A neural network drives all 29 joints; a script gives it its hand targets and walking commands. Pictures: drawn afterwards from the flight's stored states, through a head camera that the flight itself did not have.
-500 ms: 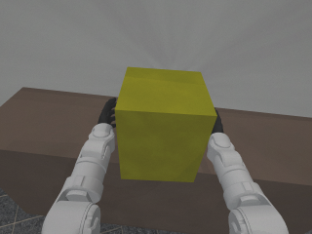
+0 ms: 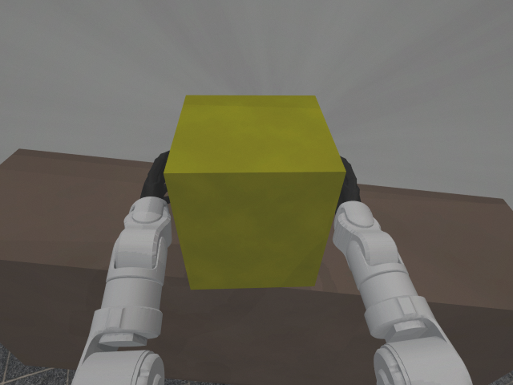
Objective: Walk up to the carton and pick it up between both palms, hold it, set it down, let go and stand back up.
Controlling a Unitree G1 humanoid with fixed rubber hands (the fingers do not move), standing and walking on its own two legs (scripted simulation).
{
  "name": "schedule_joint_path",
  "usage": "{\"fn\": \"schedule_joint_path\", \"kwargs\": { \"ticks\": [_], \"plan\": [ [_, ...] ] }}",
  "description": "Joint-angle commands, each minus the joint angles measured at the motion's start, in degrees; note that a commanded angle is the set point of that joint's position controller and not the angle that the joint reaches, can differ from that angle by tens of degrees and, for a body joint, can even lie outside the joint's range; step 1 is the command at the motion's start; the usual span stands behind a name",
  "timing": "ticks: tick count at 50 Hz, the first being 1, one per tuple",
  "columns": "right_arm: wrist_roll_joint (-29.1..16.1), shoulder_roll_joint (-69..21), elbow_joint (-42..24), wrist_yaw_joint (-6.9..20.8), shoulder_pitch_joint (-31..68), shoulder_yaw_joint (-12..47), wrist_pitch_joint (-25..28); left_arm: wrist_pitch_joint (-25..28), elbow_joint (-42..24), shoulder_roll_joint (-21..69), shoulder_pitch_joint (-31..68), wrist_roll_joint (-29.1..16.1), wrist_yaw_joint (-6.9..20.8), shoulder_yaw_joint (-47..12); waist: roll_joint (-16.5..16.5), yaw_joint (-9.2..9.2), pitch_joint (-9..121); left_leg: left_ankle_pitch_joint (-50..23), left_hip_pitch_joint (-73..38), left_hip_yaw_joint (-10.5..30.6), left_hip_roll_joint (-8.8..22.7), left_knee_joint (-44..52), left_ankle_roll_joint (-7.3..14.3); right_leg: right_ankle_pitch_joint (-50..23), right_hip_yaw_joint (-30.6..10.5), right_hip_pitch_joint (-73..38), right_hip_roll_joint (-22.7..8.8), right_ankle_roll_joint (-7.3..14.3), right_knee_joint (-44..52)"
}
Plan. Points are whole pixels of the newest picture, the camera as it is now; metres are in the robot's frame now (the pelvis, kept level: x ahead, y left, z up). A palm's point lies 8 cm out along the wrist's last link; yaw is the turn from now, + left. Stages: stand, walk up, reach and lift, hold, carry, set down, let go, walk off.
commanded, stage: reach and lift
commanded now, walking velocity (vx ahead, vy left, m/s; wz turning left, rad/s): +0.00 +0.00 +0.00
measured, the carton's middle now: (252, 193) +0.39 +0.00 +0.14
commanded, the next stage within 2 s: hold in 0.58 s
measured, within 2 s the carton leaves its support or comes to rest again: neither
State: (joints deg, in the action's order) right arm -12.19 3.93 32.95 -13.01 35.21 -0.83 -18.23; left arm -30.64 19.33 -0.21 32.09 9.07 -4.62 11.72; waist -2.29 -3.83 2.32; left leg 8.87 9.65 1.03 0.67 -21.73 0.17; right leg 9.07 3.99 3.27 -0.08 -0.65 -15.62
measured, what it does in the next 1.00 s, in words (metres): stands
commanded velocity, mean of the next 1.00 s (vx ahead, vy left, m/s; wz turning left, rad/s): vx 0.00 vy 0.00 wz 0.00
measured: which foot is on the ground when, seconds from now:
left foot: down 0.00-1.00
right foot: down 0.00-1.00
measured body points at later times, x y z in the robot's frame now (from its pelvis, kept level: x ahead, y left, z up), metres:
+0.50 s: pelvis -0.01 -0.01 +0.00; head -0.04 +0.01 +0.45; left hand +0.39 +0.12 +0.18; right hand +0.37 -0.18 +0.16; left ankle +0.03 +0.11 -0.75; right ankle +0.00 -0.12 -0.75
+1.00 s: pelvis -0.01 -0.01 +0.00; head -0.06 +0.02 +0.45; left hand +0.37 +0.13 +0.18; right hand +0.35 -0.17 +0.17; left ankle +0.03 +0.11 -0.75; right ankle +0.00 -0.12 -0.75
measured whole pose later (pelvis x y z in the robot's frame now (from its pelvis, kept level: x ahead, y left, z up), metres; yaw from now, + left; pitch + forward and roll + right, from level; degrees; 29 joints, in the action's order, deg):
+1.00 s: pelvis -0.01 -0.01 +0.00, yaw +0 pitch -7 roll -1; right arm -12.7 3.1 24.8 -13.2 33.8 -2.2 -23.3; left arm -42.9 6.6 1.5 33.6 15.0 -1.6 12.3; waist -3.4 -5.0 -0.6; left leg 8.3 6.1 0.8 1.1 -21.3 -0.4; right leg 9.7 3.6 1.1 0.3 0.2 -17.7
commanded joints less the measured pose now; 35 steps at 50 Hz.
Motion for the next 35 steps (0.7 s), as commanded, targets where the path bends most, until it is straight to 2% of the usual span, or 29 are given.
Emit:
{"fn": "schedule_joint_path", "kwargs": {
  "ticks": [1, 3, 4, 5, 6, 7, 11, 13, 16, 20, 23, 29, 35],
  "plan": [
    [-6.4, -40.0, -30.3, 6.7, 51.1, 25.6, 5.4, 3.9, -20.5, 40.8, 45.2, -9.3, 8.1, -35.1, 7.6, -2.18, 33.0, -26.8, -18.6, 2.5, -3.1, -2.4, -4.6, -23.8, -1.5, -3.9, 4.7, -2.0, -1.0],
    [-6.3, -39.2, -32.5, 6.7, 51.4, 25.9, 5.4, 3.5, -22.1, 40.9, 44.8, -9.7, 7.6, -36.7, 7.7, -2.14, 32.9, -27.0, -19.2, 2.8, -2.9, -2.5, -4.6, -22.1, -1.3, -2.4, 4.9, -1.7, -0.6],
    [-6.8, -36.2, -31.9, 7.8, 54.1, 24.5, 5.4, 4.0, -27.4, 44.3, 52.6, -10.9, 6.6, -40.9, 10.8, -4.31, 35.3, -24.8, -23.6, 3.6, -0.7, -2.5, -7.3, -12.5, 0.8, 5.3, 5.6, -1.0, -1.4],
    [-5.8, -37.5, -31.4, 8.4, 53.2, 24.2, 5.5, 3.5, -26.0, 44.2, 50.8, -10.8, 5.5, -41.1, 10.7, -3.2, 32.9, -22.5, -23.1, 3.1, -0.3, -2.5, -6.7, -7.5, 0.5, 8.4, 5.3, 0.0, 0.1],
    [-5.1, -36.6, -31.2, 9.0, 53.8, 23.1, 5.5, 2.9, -25.1, 44.6, 50.6, -10.9, 5.0, -41.2, 9.4, -3.29, 32.3, -19.7, -22.6, 3.0, 0.1, -1.8, -6.1, -5.4, 0.6, 9.4, 5.3, 0.1, 0.3],
    [-4.3, -36.5, -31.0, 9.3, 54.0, 22.6, 5.4, 2.2, -23.1, 43.8, 49.0, -10.6, 4.9, -40.3, 8.5, -2.55, 31.4, -17.1, -21.5, 2.9, 0.4, -1.2, -5.2, -4.4, 0.5, 9.1, 5.0, 0.4, 0.5],
    [-1.6, -34.4, -26.6, 9.6, 56.7, 19.9, 4.3, -0.2, -13.3, 41.3, 44.0, -7.1, 6.4, -33.2, 3.5, -0.21, 27.1, -7.3, -16.5, 1.9, -0.2, 2.2, -1.6, -2.5, -0.6, 5.6, 4.0, -0.1, 1.3],
    [-1.1, -34.6, -24.3, 9.6, 57.6, 19.4, 4.3, -0.9, -11.0, 39.8, 43.1, -5.7, 7.4, -29.5, 1.9, 1.26, 26.8, -5.6, -15.1, 1.1, -0.6, 3.3, -0.2, -2.8, -1.2, 3.3, 3.6, -0.6, 1.3],
    [-2.2, -36.7, -24.4, 9.3, 59.7, 21.0, 4.9, -1.0, -10.9, 38.9, 43.6, -4.9, 8.4, -26.5, 1.2, 3.23, 30.4, -9.7, -14.7, 0.2, -1.7, 2.5, 0.6, -8.0, -2.0, -1.5, 3.5, -1.4, 0.5],
    [-5.0, -39.4, -27.0, 8.0, 61.7, 24.5, 5.6, -0.6, -13.3, 38.1, 45.5, -4.7, 9.0, -25.5, 1.6, 4.06, 34.7, -16.7, -16.4, -0.3, -3.1, 0.2, 0.4, -17.2, -2.4, -5.8, 3.6, -2.7, -0.9],
    [-5.3, -39.6, -26.3, 7.0, 60.7, 24.9, 5.5, -0.7, -13.6, 36.9, 45.9, -4.1, 9.8, -25.0, 1.1, 3.26, 32.6, -16.8, -16.5, -0.4, -3.6, 0.2, 0.5, -20.1, -2.4, -6.4, 3.3, -3.6, -1.1],
    [-4.0, -39.4, -24.6, 5.8, 58.1, 22.8, 4.7, -1.2, -13.1, 36.7, 46.2, -3.9, 11.7, -25.6, 0.7, 0.0, 26.5, -12.8, -15.2, -0.8, -3.7, 1.6, 0.4, -17.9, -2.2, -5.4, 2.6, -3.8, -0.1],
    [-8.0, -39.3, -34.7, 3.8, 54.4, 27.0, 3.0, -2.9, -24.5, 38.7, 44.0, -7.9, 11.1, -34.3, 4.3, -3.89, 31.0, -24.7, -19.5, 0.7, -3.6, -2.7, -2.7, -24.9, -1.4, -6.4, 3.7, -3.0, -1.2]
  ]
}}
